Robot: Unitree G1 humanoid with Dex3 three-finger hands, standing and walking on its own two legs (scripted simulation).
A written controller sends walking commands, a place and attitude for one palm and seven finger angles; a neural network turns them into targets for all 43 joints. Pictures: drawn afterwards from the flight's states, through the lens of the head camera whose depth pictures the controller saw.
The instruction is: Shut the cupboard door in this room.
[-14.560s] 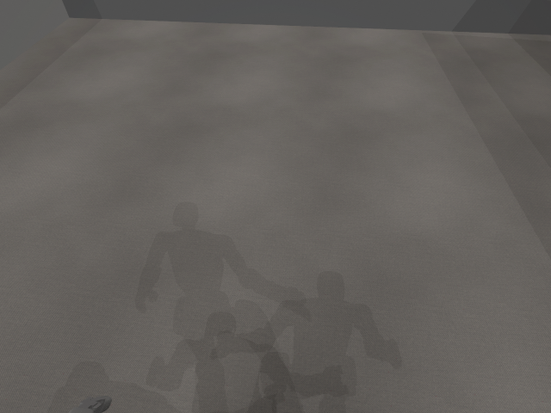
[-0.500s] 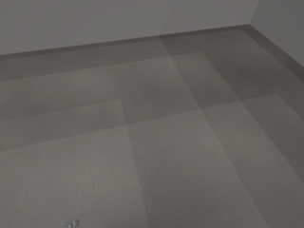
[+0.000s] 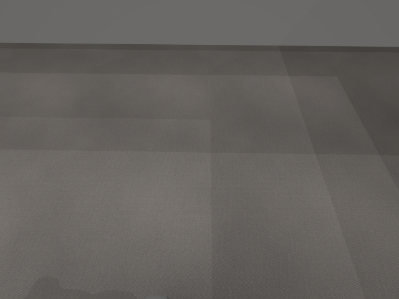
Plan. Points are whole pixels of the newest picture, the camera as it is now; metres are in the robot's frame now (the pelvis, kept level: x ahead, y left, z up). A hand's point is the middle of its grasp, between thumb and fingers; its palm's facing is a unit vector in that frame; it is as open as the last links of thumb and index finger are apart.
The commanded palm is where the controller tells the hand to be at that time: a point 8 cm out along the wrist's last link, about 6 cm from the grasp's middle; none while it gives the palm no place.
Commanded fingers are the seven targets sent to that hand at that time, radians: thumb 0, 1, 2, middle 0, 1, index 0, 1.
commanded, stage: turn or walk to find it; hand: left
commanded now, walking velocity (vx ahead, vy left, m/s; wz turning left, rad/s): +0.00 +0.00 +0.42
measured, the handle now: out of the picture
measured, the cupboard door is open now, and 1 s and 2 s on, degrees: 77 77 77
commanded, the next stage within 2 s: none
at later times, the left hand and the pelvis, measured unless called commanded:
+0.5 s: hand out of the picture +0.04 +0.22 -0.15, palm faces +0.21 -0.94 -0.27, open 7.4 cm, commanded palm none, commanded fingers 0.00 0.90 0.90 -0.20 -0.30 -0.20 -0.30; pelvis -0.03 +0.00 -0.01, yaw +11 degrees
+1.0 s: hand out of the picture -0.14 +0.21 -0.19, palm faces +0.46 -0.86 -0.23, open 7.4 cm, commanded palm none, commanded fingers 0.00 0.90 0.90 -0.20 -0.30 -0.20 -0.30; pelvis -0.07 +0.01 -0.01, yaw +25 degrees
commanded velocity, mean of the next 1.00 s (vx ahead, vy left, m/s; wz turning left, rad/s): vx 0.00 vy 0.00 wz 0.42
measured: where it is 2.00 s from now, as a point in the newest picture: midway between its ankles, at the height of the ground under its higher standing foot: outside the picture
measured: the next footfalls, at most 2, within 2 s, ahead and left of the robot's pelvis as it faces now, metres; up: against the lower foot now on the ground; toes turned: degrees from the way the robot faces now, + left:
left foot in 0.06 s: +0.02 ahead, +0.14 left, +0.00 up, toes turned +6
right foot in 0.50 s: +0.04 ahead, -0.11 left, +0.00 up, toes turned +7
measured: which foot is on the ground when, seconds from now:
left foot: up 0.00-0.04, down 0.06-0.50, up 0.52-0.92, down 0.94-1.00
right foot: down 0.00-0.06, up 0.08-0.48, down 0.50-0.94, up 0.96-1.00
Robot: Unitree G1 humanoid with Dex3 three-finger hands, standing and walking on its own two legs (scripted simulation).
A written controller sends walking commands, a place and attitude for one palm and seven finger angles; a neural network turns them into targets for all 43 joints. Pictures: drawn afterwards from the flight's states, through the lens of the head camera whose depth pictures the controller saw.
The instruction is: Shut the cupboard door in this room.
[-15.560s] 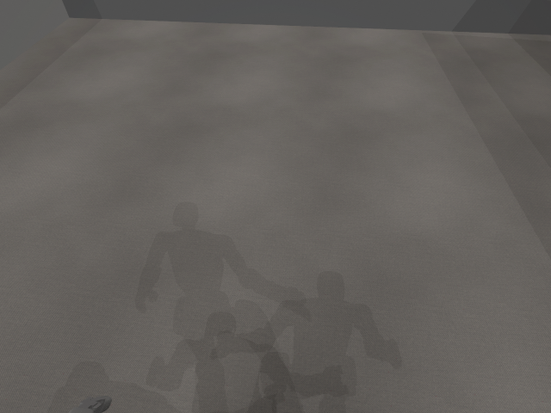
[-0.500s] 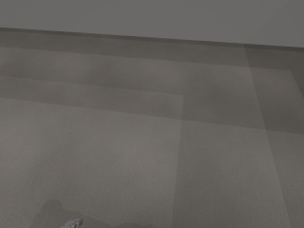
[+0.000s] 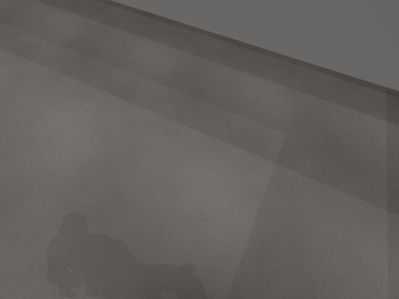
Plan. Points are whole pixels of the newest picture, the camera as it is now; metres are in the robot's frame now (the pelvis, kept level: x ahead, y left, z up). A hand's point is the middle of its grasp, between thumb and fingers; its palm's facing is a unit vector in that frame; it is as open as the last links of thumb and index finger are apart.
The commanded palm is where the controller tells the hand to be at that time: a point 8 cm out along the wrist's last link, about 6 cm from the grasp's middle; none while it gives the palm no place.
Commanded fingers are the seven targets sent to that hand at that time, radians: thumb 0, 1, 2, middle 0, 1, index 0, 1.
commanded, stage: turn or walk to find it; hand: left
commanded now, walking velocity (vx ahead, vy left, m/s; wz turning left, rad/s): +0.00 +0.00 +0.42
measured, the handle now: out of the picture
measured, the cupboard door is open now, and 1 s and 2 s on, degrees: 77 77 77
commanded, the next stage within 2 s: none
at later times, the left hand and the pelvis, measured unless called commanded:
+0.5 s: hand out of the picture +0.05 +0.17 -0.13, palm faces +0.20 -0.94 -0.28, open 7.4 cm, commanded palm none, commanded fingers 0.00 0.90 0.90 -0.20 -0.30 -0.20 -0.30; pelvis -0.02 -0.04 +0.01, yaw +12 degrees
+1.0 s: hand out of the picture -0.14 +0.19 -0.17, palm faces +0.48 -0.84 -0.26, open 7.4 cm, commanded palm none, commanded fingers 0.00 0.90 0.90 -0.20 -0.30 -0.20 -0.30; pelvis -0.06 -0.01 +0.00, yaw +26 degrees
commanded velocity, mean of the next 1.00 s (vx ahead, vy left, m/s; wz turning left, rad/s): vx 0.00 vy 0.00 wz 0.42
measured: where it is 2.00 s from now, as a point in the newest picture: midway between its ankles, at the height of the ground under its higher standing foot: outside the picture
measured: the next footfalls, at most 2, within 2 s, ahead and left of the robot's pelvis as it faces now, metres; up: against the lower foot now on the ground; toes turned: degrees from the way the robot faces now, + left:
right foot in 0.44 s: +0.04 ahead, -0.13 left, +0.00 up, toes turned +7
left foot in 0.90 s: -0.08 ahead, +0.10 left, +0.00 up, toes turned +29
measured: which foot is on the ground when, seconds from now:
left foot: down 0.00-0.44, up 0.46-0.88, down 0.90-1.00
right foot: up 0.00-0.42, down 0.44-0.90, up 0.92-1.00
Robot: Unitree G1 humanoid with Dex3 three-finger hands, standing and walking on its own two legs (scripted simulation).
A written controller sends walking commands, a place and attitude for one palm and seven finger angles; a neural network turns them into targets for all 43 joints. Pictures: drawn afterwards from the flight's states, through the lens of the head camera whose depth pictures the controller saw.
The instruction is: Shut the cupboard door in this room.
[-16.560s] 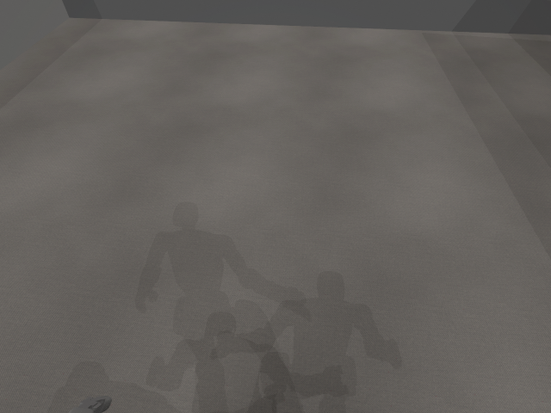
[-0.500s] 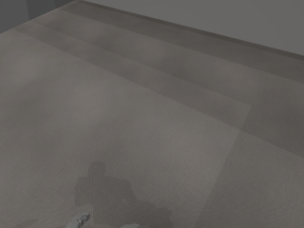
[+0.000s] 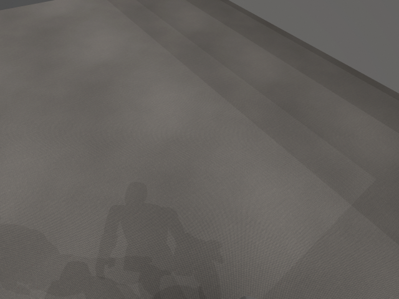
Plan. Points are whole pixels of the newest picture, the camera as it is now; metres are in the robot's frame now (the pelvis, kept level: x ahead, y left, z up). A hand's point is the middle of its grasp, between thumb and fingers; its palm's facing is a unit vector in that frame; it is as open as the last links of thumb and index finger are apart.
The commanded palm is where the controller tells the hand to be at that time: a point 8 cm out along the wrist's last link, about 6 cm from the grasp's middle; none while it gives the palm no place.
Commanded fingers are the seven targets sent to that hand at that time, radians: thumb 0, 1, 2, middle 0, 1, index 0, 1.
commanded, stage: turn or walk to find it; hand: left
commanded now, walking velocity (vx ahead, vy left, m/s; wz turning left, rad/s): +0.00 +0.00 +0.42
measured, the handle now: out of the picture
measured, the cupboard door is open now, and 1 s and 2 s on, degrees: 77 77 77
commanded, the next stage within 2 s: stand and wait in 1.96 s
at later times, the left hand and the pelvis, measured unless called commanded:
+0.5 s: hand out of the picture +0.02 +0.16 -0.14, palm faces +0.23 -0.93 -0.27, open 7.4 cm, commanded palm none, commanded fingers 0.00 0.90 0.90 -0.20 -0.30 -0.20 -0.30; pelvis -0.02 -0.04 +0.01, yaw +13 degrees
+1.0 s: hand out of the picture -0.08 +0.21 -0.16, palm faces +0.46 -0.85 -0.26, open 7.4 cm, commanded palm none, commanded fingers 0.00 0.90 0.90 -0.20 -0.30 -0.20 -0.30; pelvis -0.05 -0.02 +0.01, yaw +25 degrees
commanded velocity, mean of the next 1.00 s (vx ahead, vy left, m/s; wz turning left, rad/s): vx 0.00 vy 0.00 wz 0.42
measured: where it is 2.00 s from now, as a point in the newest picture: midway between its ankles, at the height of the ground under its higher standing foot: outside the picture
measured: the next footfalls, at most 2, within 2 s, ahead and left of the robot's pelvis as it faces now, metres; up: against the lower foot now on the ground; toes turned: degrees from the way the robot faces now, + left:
right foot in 0.30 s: +0.05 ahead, -0.13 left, +0.00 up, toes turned +3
left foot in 0.74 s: -0.05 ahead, +0.11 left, +0.00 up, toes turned +25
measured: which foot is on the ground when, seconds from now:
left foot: down 0.00-0.32, up 0.34-0.72, down 0.74-1.00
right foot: up 0.00-0.28, down 0.30-0.74, up 0.76-1.00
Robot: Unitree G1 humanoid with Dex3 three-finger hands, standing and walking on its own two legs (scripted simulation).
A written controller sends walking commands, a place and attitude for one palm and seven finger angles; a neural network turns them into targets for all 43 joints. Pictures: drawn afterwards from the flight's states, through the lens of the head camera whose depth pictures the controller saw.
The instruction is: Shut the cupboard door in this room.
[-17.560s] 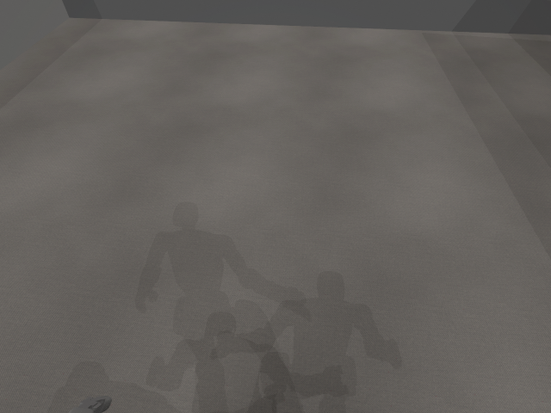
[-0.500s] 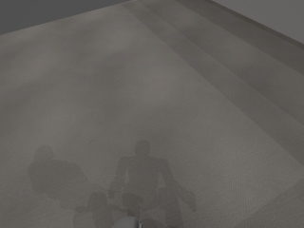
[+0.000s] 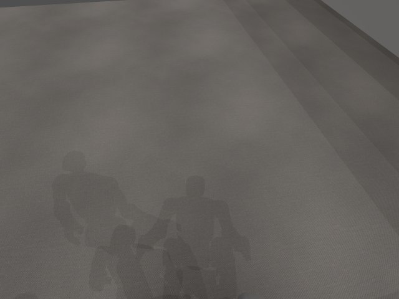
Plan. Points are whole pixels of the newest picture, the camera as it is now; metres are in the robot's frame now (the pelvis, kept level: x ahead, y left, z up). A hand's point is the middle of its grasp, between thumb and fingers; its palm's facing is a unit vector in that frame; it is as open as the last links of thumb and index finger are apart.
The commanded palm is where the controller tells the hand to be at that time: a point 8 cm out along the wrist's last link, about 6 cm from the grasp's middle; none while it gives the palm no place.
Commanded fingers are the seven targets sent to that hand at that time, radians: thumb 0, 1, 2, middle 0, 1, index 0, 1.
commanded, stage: turn or walk to find it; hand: left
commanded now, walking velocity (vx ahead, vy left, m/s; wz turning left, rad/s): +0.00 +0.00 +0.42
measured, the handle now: out of the picture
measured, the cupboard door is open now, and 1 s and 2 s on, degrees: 77 77 77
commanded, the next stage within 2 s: stand and wait in 0.96 s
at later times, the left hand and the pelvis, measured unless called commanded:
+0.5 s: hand out of the picture -0.02 +0.15 -0.16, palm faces +0.27 -0.93 -0.26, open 7.3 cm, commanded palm none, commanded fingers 0.00 0.90 0.90 -0.20 -0.30 -0.20 -0.30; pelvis -0.03 -0.05 +0.00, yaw +14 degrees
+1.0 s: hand out of the picture -0.06 +0.20 -0.16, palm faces +0.45 -0.86 -0.25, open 7.4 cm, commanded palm none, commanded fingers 0.00 0.90 0.90 -0.20 -0.30 -0.20 -0.30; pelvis -0.05 -0.03 +0.00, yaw +25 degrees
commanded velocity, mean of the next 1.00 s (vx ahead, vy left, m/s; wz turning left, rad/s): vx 0.00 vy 0.00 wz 0.41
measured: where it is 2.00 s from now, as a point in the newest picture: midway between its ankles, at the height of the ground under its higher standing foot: outside the picture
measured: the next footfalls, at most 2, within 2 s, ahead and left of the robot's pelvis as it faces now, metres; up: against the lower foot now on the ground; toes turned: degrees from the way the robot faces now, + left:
right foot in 0.16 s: +0.04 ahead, -0.14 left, +0.00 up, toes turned +0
left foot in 0.66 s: -0.06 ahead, +0.09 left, +0.00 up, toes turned +23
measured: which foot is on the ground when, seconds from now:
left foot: down 0.00-0.16, up 0.18-0.64, down 0.66-1.00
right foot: up 0.00-0.14, down 0.16-0.66, up 0.68-1.00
